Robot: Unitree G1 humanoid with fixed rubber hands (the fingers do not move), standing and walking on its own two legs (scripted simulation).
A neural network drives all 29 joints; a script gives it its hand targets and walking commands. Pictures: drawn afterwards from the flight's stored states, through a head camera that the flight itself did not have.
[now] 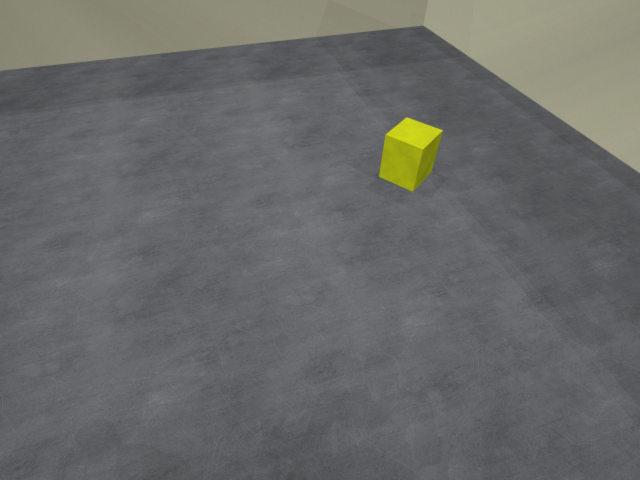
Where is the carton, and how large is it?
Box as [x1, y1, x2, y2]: [379, 117, 442, 191]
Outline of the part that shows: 406,117 385,135 379,176 412,191 431,171 442,130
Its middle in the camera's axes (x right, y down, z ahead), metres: +0.45 -0.45 +1.95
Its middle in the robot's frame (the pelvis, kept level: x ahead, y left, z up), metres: +1.71 -0.44 -0.64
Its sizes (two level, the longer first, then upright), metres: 0.210 0.200 0.250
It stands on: the floor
